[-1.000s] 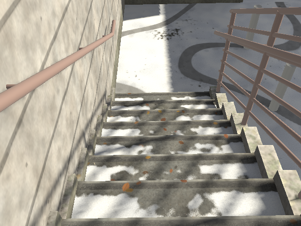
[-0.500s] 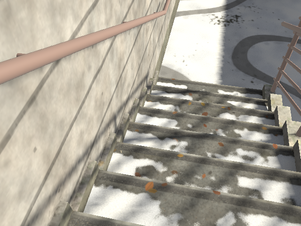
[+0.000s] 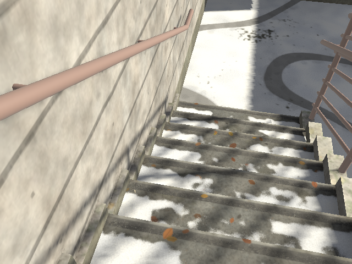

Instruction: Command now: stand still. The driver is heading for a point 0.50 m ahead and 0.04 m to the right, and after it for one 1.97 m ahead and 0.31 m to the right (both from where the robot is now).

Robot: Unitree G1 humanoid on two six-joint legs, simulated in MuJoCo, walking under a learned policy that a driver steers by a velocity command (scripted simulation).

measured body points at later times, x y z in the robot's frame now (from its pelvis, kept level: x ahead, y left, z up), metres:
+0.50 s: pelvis -0.01 -0.01 +0.01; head +0.00 -0.02 +0.46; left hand -0.03 +0.20 -0.15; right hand +0.02 -0.24 -0.15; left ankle +0.01 +0.12 -0.73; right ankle -0.05 -0.10 -0.73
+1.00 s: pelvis +0.11 +0.02 -0.01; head +0.11 +0.03 +0.44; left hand +0.17 +0.26 -0.16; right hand -0.01 -0.18 -0.15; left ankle +0.02 +0.10 -0.73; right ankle +0.14 -0.12 -0.67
